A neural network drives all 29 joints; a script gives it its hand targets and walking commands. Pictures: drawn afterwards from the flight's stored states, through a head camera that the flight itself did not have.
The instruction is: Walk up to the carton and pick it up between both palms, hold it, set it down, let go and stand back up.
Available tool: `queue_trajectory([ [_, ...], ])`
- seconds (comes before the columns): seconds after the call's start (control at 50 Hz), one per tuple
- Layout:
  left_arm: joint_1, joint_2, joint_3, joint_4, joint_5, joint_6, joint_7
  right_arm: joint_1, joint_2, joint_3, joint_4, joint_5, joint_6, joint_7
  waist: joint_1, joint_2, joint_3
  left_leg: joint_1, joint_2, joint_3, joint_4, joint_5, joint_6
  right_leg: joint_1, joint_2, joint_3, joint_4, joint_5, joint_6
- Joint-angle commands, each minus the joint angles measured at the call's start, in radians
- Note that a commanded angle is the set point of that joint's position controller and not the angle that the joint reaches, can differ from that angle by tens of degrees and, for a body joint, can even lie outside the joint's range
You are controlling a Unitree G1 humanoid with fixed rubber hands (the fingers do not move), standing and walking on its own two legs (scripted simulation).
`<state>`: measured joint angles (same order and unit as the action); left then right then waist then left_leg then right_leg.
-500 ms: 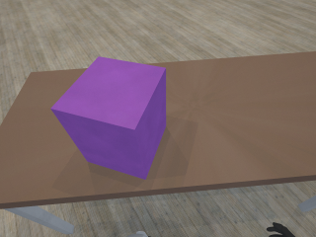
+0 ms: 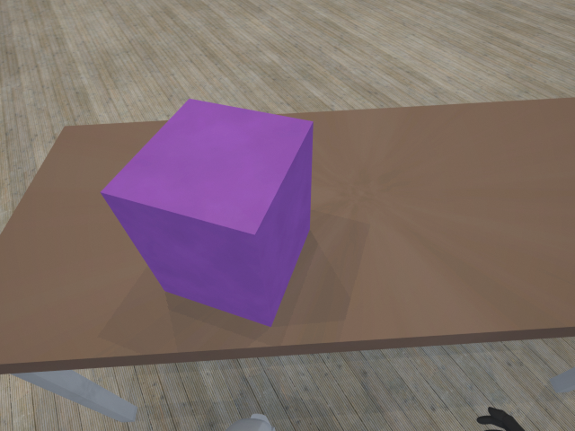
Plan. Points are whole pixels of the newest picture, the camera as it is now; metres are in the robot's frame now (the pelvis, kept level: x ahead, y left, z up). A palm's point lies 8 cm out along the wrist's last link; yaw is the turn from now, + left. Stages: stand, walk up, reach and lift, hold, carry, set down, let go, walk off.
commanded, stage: walk up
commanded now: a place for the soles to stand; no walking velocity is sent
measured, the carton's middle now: (231, 215) +0.44 +0.10 +0.05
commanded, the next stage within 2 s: none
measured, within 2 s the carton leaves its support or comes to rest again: neither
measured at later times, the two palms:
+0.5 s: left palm out of the picture +0.12 +0.31 -0.07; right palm out of the picture +0.12 -0.30 -0.08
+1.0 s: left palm out of the picture +0.02 +0.45 -0.10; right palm out of the picture +0.11 -0.20 -0.09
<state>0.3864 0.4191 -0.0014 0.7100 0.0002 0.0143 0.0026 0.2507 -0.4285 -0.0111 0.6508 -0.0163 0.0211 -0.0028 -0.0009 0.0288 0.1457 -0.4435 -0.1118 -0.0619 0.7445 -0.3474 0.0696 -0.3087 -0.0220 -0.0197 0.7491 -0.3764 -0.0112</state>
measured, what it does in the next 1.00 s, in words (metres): steps to the left: left foot, then left foot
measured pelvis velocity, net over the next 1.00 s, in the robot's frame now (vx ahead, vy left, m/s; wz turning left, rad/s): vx -0.04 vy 0.11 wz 0.10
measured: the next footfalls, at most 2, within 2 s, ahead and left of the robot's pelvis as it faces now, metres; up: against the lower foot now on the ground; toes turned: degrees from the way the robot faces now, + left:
left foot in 0.20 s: +0.04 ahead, +0.13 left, +0.00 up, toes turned -4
left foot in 0.96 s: +0.04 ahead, +0.22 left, +0.00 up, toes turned +2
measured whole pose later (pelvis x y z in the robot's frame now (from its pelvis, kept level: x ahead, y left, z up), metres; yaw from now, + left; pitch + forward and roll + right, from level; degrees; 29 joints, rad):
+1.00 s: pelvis -0.04 +0.11 -0.02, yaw +6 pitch -4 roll -2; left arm 0.29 0.49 0.00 0.71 0.00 -0.03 0.08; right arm 0.24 -0.49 -0.01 0.65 -0.03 0.05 0.05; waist 0.00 0.03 0.14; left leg -0.43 -0.02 -0.06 0.90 -0.42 0.01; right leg -0.40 -0.16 -0.01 0.89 -0.43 0.02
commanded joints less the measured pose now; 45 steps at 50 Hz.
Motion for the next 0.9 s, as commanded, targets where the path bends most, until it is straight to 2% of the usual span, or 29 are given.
queue_trajectory([
  [0.0, -0.130, 0.273, 0.121, -0.082, 0.038, -0.052, 0.024, 0.056, -0.201, -0.121, -0.016, 0.005, -0.008, -0.002, -0.021, -0.110, 0.029, -0.025, 0.011, -0.069, 0.363, -0.149, -0.052, -0.163, -0.365, 0.435, -0.419, 0.029, -0.261],
  [0.02, -0.116, 0.244, 0.112, -0.085, 0.041, -0.058, 0.023, 0.082, -0.191, -0.118, -0.003, 0.008, -0.012, -0.002, -0.024, -0.086, -0.031, -0.025, -0.002, -0.065, 0.365, -0.143, -0.046, -0.092, -0.318, 0.356, -0.367, 0.199, -0.241],
  [0.04, -0.105, 0.245, 0.106, -0.080, 0.045, -0.061, 0.020, 0.090, -0.167, -0.103, 0.004, 0.020, -0.021, -0.003, -0.017, -0.157, -0.093, 0.010, 0.029, -0.036, 0.254, -0.138, -0.045, -0.006, -0.259, 0.244, -0.303, 0.311, -0.203],
  [0.12, -0.093, 0.230, 0.096, -0.062, 0.037, -0.045, 0.008, 0.074, -0.127, -0.059, 0.030, 0.029, -0.071, -0.005, 0.004, -0.222, -0.228, 0.148, 0.034, 0.078, -0.184, 0.020, -0.047, 0.164, -0.150, 0.098, -0.125, 0.367, -0.130],
  [0.14, -0.101, 0.223, 0.090, -0.059, 0.028, -0.039, 0.006, 0.096, -0.135, -0.064, 0.049, 0.019, -0.080, -0.015, -0.001, -0.179, -0.243, 0.197, 0.041, 0.046, -0.234, 0.071, -0.034, 0.147, -0.146, 0.086, -0.060, 0.385, -0.119],
  [0.18, -0.100, 0.169, 0.074, -0.057, 0.016, -0.027, 0.002, 0.099, -0.180, -0.076, 0.039, -0.003, -0.090, -0.031, -0.002, -0.091, -0.256, 0.320, 0.165, -0.209, -0.224, 0.135, 0.028, -0.064, -0.085, 0.055, 0.058, 0.162, -0.069],
  [0.2, -0.117, 0.135, 0.071, -0.064, 0.011, -0.022, 0.003, 0.074, -0.234, -0.080, 0.029, -0.010, -0.097, -0.035, 0.014, 0.024, -0.202, 0.326, 0.326, -0.498, -0.257, 0.204, 0.083, -0.198, -0.024, 0.035, 0.118, -0.048, -0.022],
  [0.22, -0.126, 0.175, 0.081, -0.056, 0.017, -0.014, 0.006, 0.091, -0.270, -0.091, 0.027, 0.005, -0.099, -0.035, -0.002, -0.012, -0.189, 0.313, 0.412, -0.556, -0.257, 0.256, 0.160, -0.225, -0.026, 0.072, 0.136, -0.219, -0.020],
  [0.24, -0.130, 0.202, 0.089, -0.051, 0.017, -0.021, 0.012, 0.059, -0.301, -0.097, 0.020, 0.009, -0.094, -0.033, -0.005, 0.056, -0.160, 0.251, 0.418, -0.545, -0.262, 0.287, 0.196, -0.194, -0.036, 0.094, 0.099, -0.232, -0.024],
  [0.28, -0.107, 0.183, 0.091, -0.019, 0.017, -0.049, 0.008, -0.027, -0.246, -0.084, 0.013, 0.007, -0.088, -0.029, 0.047, 0.047, -0.147, 0.174, 0.284, -0.304, -0.155, 0.417, 0.106, 0.012, -0.024, 0.028, -0.148, 0.016, -0.032],
  [0.3, -0.084, 0.193, 0.101, 0.000, 0.023, -0.061, 0.007, -0.023, -0.195, -0.072, 0.013, 0.009, -0.086, -0.026, 0.053, 0.026, -0.182, 0.123, 0.215, -0.190, -0.063, 0.498, 0.039, 0.140, -0.053, 0.059, -0.235, 0.207, -0.049],
  [0.34, -0.056, 0.262, 0.124, 0.007, 0.024, -0.074, 0.007, -0.002, -0.120, -0.048, 0.005, 0.033, -0.091, -0.027, 0.063, -0.154, -0.261, -0.026, 0.081, -0.031, 0.121, 0.235, -0.049, 0.310, -0.246, 0.280, -0.258, 0.450, -0.164],
  [0.36, -0.117, 0.241, 0.109, -0.004, 0.016, -0.069, 0.001, 0.025, -0.144, -0.053, 0.023, 0.027, -0.082, -0.028, 0.029, -0.133, -0.228, 0.018, 0.073, 0.028, 0.083, -0.046, -0.049, 0.220, -0.305, 0.292, -0.257, 0.419, -0.216],
  [0.38, -0.170, 0.239, 0.104, -0.022, 0.023, -0.061, -0.003, 0.047, -0.137, -0.054, 0.030, 0.021, -0.082, -0.024, 0.000, -0.120, -0.219, 0.082, 0.089, 0.035, -0.031, -0.156, -0.038, 0.156, -0.292, 0.246, -0.231, 0.351, -0.202],
  [0.4, -0.205, 0.231, 0.096, -0.020, 0.023, -0.051, -0.006, 0.062, -0.142, -0.055, 0.042, 0.020, -0.089, -0.019, -0.016, -0.115, -0.214, 0.158, 0.086, 0.002, -0.097, -0.100, -0.020, 0.083, -0.244, 0.210, -0.219, 0.270, -0.162],
  [0.44, -0.246, 0.201, 0.080, -0.034, 0.022, -0.045, -0.009, 0.077, -0.192, -0.069, 0.045, 0.005, -0.103, -0.020, -0.022, -0.051, -0.180, 0.211, 0.180, -0.190, -0.203, 0.136, 0.024, -0.032, -0.116, 0.094, -0.109, 0.166, -0.068],
  [0.46, -0.237, 0.186, 0.080, -0.034, 0.014, -0.041, -0.012, 0.052, -0.229, -0.076, 0.043, 0.008, -0.107, -0.020, -0.001, 0.004, -0.163, 0.173, 0.251, -0.325, -0.232, 0.154, 0.069, -0.047, -0.047, 0.043, -0.044, 0.090, -0.033],
  [0.48, -0.217, 0.180, 0.077, -0.027, 0.013, -0.040, -0.011, 0.029, -0.238, -0.073, 0.035, 0.012, -0.105, -0.017, 0.013, -0.001, -0.171, 0.165, 0.278, -0.367, -0.242, 0.132, 0.093, -0.042, -0.025, 0.042, -0.050, -0.016, -0.031],
  [0.52, -0.176, 0.177, 0.085, -0.005, 0.016, -0.045, -0.010, -0.026, -0.238, -0.070, 0.030, 0.007, -0.100, -0.016, 0.041, 0.032, -0.163, 0.067, 0.259, -0.316, -0.221, 0.097, 0.080, 0.070, -0.026, 0.053, -0.134, -0.029, -0.051],
  [0.58, -0.166, 0.233, 0.101, -0.005, 0.027, -0.062, -0.010, -0.035, -0.169, -0.051, 0.022, 0.017, -0.097, -0.016, 0.039, -0.074, -0.193, 0.020, 0.132, -0.119, -0.097, 0.141, -0.012, 0.159, -0.145, 0.174, -0.255, 0.072, -0.105],
  [0.62, -0.185, 0.236, 0.100, -0.008, 0.017, -0.059, -0.011, -0.002, -0.164, -0.053, 0.030, 0.020, -0.099, -0.015, 0.019, -0.108, -0.220, 0.102, 0.106, -0.059, -0.075, 0.135, -0.023, 0.125, -0.193, 0.205, -0.266, 0.127, -0.136],
  [0.64, -0.212, 0.222, 0.093, -0.015, 0.019, -0.056, -0.012, 0.023, -0.167, -0.055, 0.039, 0.015, -0.101, -0.017, 0.000, -0.095, -0.224, 0.153, 0.109, -0.066, -0.099, 0.153, -0.014, 0.083, -0.174, 0.171, -0.240, 0.145, -0.121],
  [0.66, -0.008, 0.363, 0.127, 0.052, -0.026, -0.069, 0.047, -0.072, -0.228, -0.098, -0.081, -0.064, -0.037, 0.026, 0.046, 0.069, -0.129, -0.049, 0.105, -0.062, 0.096, 0.495, -0.021, 0.165, -0.294, 0.266, -0.211, 0.452, -0.164],
  [0.68, 0.055, 0.402, 0.149, 0.047, -0.023, -0.074, 0.071, -0.071, -0.194, -0.100, -0.115, -0.057, -0.008, 0.037, 0.067, -0.047, -0.135, -0.163, 0.081, -0.005, 0.267, 0.180, -0.047, 0.266, -0.409, 0.331, -0.211, 0.770, -0.239],
  [0.7, 0.076, 0.405, 0.155, 0.035, -0.014, -0.082, 0.082, -0.072, -0.184, -0.102, -0.128, -0.065, 0.009, 0.041, 0.068, -0.081, -0.125, -0.263, 0.089, -0.049, 0.354, -0.205, -0.051, 0.314, -0.489, 0.422, -0.211, 0.980, -0.301],
  [0.74, 0.035, 0.391, 0.162, 0.003, -0.013, -0.082, 0.099, -0.057, -0.194, -0.111, -0.141, -0.065, 0.025, 0.050, 0.043, -0.064, -0.158, -0.260, 0.105, -0.111, 0.463, -0.203, -0.058, 0.313, -0.493, 0.391, -0.194, 0.972, -0.316],
  [0.8, -0.033, 0.370, 0.150, -0.023, 0.002, -0.084, 0.106, -0.055, -0.192, -0.126, -0.121, -0.048, 0.032, 0.061, 0.012, -0.051, -0.099, -0.193, 0.114, -0.108, 0.451, -0.163, -0.062, 0.144, -0.410, 0.250, -0.203, 0.803, -0.267],
  [0.84, -0.050, 0.368, 0.140, -0.033, 0.014, -0.084, 0.103, -0.065, -0.182, -0.123, -0.110, -0.028, 0.031, 0.066, 0.009, -0.110, -0.065, -0.132, 0.130, -0.051, 0.314, -0.137, -0.051, 0.057, -0.355, 0.169, -0.200, 0.700, -0.224],
  [0.88, -0.136, 0.374, 0.135, -0.057, 0.017, -0.077, 0.090, 0.033, -0.184, -0.130, -0.064, -0.016, 0.029, 0.070, -0.052, -0.206, -0.101, 0.038, 0.145, 0.024, 0.135, -0.048, -0.036, -0.048, -0.309, 0.103, -0.173, 0.539, -0.183],
])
